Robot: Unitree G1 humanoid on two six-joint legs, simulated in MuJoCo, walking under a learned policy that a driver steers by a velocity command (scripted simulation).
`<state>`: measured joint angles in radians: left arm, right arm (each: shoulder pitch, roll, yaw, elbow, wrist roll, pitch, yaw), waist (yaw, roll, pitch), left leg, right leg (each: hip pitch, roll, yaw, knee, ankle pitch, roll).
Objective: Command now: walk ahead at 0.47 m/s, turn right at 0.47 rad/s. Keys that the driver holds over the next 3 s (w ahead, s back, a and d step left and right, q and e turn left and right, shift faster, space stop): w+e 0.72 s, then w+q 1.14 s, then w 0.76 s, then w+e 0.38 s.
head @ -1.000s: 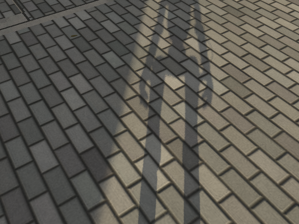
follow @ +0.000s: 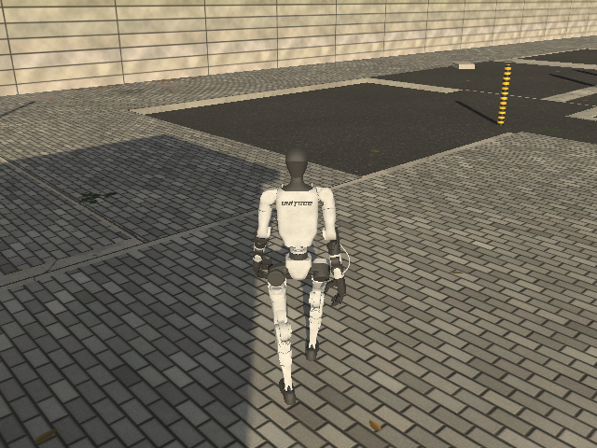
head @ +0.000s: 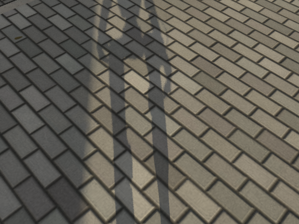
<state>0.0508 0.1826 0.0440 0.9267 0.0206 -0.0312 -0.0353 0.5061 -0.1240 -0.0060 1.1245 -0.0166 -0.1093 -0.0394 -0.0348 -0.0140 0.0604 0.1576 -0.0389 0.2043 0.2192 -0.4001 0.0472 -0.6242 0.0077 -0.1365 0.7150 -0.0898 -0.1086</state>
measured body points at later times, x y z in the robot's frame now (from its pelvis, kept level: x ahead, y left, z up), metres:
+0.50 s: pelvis +0.28 -0.02 +0.01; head +0.31 -0.04 +0.46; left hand +0.30 +0.25 -0.11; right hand +0.43 -0.29 -0.09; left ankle +0.49 +0.11 -0.67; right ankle +0.17 -0.04 -0.73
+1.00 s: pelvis +0.55 -0.07 +0.02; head +0.58 -0.08 +0.47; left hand +0.83 +0.04 -0.08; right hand +0.39 -0.28 -0.11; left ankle +0.55 +0.04 -0.73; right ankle +0.59 -0.24 -0.69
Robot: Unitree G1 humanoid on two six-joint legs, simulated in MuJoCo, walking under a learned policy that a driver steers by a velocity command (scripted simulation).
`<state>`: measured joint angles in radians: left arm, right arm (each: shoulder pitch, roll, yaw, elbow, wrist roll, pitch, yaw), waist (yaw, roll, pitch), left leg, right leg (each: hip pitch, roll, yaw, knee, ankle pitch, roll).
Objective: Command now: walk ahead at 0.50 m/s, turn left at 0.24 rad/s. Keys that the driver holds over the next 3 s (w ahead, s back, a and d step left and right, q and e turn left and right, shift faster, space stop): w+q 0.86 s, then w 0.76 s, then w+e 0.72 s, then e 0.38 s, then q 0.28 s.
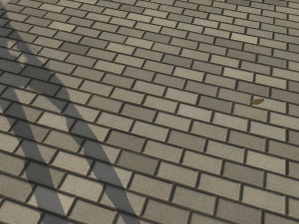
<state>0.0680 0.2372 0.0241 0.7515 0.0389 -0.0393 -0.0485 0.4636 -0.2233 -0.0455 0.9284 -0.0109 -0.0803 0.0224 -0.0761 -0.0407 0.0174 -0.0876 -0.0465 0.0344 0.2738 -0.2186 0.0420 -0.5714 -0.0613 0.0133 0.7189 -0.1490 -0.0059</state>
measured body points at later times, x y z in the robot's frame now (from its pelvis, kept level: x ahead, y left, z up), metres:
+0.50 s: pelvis +0.24 -0.01 -0.01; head +0.26 -0.01 +0.44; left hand +0.15 +0.24 -0.13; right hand +0.48 -0.19 -0.11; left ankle +0.34 +0.15 -0.69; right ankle +0.16 -0.12 -0.75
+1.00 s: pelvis +0.47 +0.12 +0.00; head +0.49 +0.15 +0.45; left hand +0.49 +0.42 -0.11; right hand +0.63 -0.11 -0.12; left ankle +0.39 +0.14 -0.75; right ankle +0.69 +0.06 -0.69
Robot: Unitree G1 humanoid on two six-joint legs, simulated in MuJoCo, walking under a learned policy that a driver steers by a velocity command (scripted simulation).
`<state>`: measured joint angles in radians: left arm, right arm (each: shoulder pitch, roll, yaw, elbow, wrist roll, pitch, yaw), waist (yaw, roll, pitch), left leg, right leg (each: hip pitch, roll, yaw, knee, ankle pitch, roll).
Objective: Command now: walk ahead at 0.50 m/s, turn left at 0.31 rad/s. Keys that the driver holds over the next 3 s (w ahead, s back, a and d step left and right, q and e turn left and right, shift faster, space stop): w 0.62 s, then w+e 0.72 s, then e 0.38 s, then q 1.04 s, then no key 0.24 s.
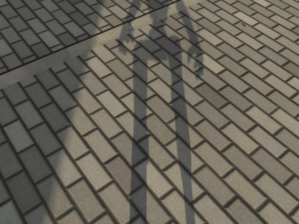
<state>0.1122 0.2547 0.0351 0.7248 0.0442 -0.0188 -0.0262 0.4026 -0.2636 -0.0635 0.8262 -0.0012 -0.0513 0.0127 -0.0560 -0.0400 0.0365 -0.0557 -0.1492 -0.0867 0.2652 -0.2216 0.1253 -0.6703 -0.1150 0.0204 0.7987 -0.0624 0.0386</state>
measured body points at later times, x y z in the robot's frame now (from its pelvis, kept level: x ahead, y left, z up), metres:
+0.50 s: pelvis +0.28 -0.05 +0.00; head +0.30 -0.07 +0.45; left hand +0.26 +0.21 -0.12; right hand +0.42 -0.30 -0.12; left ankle +0.37 +0.10 -0.68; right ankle +0.24 -0.13 -0.74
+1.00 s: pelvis +0.54 +0.01 +0.00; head +0.56 +0.02 +0.45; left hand +0.64 +0.27 -0.14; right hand +0.54 -0.26 -0.12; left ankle +0.52 +0.08 -0.74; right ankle +0.58 -0.15 -0.66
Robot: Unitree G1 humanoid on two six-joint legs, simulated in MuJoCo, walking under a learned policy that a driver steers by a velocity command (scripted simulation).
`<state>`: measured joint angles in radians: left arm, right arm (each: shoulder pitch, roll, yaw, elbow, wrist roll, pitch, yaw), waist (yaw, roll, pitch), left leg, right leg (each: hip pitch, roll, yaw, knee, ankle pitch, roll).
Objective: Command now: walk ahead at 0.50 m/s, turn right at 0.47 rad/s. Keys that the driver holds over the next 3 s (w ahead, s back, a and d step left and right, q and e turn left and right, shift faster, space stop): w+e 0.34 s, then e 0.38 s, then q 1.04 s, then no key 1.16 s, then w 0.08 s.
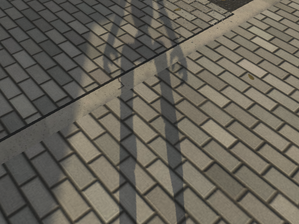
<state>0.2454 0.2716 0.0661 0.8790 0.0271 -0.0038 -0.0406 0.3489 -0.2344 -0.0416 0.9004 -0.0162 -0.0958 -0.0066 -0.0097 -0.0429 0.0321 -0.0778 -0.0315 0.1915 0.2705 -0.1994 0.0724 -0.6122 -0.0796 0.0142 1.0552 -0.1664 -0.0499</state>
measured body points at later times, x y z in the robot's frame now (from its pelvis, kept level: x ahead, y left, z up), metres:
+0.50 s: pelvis +0.25 -0.06 -0.01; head +0.29 -0.09 +0.44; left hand +0.39 +0.19 -0.13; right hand +0.30 -0.35 -0.13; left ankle +0.33 +0.10 -0.66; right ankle +0.25 -0.10 -0.75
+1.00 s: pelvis +0.39 -0.06 -0.01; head +0.43 -0.06 +0.44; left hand +0.60 +0.13 -0.15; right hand +0.37 -0.34 -0.12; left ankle +0.49 -0.02 -0.75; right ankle +0.29 -0.15 -0.70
